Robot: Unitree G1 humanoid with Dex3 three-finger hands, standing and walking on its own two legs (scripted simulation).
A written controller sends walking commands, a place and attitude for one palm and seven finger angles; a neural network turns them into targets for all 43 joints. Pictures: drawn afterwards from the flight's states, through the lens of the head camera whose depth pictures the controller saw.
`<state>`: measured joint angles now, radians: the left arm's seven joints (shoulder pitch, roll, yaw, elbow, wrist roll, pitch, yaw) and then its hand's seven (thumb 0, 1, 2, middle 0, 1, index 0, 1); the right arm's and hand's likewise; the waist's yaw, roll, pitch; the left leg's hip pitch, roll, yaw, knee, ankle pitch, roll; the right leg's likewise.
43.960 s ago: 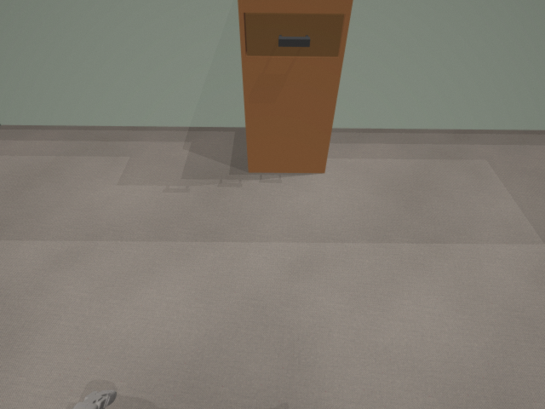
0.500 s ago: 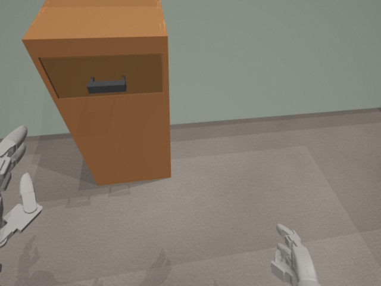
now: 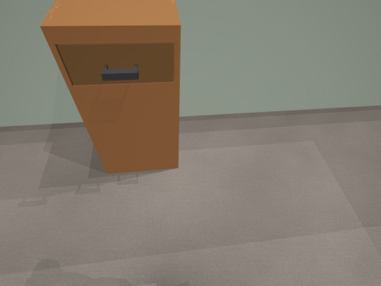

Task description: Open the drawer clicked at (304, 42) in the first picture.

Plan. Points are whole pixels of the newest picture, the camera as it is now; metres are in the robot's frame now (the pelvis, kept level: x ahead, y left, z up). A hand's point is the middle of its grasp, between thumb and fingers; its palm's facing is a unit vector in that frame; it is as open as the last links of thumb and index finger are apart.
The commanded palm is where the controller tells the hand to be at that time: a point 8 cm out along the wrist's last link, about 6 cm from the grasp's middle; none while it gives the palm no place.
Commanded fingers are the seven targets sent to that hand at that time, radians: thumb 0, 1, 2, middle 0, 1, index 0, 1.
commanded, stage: let the arm hang, fingers relaxed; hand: left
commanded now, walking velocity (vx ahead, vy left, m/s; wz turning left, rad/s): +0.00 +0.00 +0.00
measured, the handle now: (120, 70) +0.79 +0.28 -0.03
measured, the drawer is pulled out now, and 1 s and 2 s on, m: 0.00 0.00 0.00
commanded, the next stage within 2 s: look to check the result in 0.76 s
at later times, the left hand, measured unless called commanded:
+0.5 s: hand out of the picture +0.02 +0.26 -0.14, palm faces -0.02 -0.92 -0.38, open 7.4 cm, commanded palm none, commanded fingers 0.00 0.90 0.90 -0.20 -0.30 -0.20 -0.30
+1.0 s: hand out of the picture +0.10 +0.22 -0.14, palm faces -0.07 -0.95 -0.32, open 7.3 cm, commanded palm none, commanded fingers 0.00 0.90 0.90 -0.20 -0.30 -0.20 -0.30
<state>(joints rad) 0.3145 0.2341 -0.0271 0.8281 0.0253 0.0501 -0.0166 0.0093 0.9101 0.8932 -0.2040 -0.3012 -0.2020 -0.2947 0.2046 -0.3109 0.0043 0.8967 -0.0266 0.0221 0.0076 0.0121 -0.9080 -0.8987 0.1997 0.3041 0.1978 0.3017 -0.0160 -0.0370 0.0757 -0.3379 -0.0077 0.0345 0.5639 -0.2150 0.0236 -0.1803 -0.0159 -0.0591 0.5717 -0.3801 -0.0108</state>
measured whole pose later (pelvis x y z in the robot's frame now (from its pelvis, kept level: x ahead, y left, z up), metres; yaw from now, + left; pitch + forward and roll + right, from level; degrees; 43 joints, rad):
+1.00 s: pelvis +0.01 -0.01 +0.02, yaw -2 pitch -1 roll +0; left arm 0.13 0.30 0.01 1.09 0.01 -0.01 0.01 0.00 0.91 0.89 -0.20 -0.30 -0.20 -0.30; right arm 0.13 -0.33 0.00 1.11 -0.02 0.00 -0.01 0.01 -0.91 -0.90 0.20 0.30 0.20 0.30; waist -0.02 0.00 0.07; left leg -0.18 0.02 0.06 0.32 -0.12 0.00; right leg -0.04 0.01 -0.03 0.31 -0.26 -0.03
